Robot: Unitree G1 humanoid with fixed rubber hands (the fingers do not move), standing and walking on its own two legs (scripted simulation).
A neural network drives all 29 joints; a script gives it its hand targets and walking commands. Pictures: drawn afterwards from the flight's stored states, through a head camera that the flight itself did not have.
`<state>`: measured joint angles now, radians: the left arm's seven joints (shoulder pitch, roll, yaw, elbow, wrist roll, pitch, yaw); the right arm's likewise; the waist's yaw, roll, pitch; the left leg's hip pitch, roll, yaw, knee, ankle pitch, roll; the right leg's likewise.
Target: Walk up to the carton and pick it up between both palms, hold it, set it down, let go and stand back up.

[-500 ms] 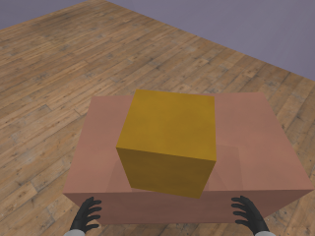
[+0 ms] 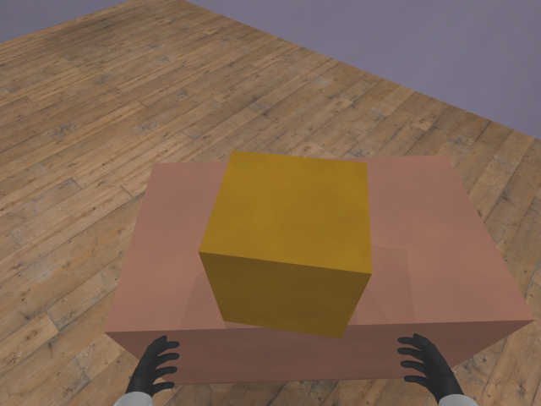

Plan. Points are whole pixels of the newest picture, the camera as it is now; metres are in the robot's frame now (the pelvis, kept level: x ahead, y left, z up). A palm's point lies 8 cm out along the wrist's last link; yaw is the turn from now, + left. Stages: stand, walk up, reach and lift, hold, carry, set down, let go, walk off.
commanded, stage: let go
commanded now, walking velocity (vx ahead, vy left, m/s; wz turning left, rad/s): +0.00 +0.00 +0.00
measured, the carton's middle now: (288, 248) +0.40 -0.01 -0.08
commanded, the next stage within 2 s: stand in 0.02 s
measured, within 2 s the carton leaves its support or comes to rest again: neither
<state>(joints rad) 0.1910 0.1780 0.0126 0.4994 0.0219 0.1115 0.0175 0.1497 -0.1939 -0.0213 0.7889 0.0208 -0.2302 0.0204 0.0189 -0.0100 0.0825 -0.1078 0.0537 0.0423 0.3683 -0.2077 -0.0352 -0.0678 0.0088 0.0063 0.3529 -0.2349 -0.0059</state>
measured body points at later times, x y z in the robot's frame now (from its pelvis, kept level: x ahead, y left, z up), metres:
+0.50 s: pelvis -0.01 +0.01 +0.00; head -0.02 +0.02 +0.45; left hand +0.06 +0.32 -0.11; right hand +0.09 -0.29 -0.12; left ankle +0.00 +0.14 -0.75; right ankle -0.02 -0.12 -0.75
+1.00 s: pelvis -0.02 +0.02 +0.00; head -0.03 +0.02 +0.45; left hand +0.01 +0.33 -0.12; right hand +0.08 -0.29 -0.13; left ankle +0.00 +0.14 -0.75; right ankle -0.02 -0.12 -0.75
